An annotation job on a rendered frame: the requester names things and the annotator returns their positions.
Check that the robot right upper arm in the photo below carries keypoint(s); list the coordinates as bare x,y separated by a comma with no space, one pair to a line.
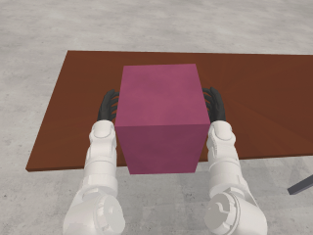
228,214

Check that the robot left upper arm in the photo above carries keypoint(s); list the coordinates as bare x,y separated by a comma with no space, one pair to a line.
101,215

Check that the left robot hand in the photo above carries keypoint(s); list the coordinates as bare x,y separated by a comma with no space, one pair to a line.
106,108

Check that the robot left forearm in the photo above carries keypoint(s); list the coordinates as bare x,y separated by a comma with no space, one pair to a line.
99,176

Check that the robot right forearm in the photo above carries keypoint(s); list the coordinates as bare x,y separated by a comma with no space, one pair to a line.
224,167

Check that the right robot hand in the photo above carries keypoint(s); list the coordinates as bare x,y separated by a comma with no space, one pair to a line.
216,110

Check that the table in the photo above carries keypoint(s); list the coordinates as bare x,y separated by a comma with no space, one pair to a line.
268,101

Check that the carton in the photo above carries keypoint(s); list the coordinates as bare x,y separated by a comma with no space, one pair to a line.
161,118

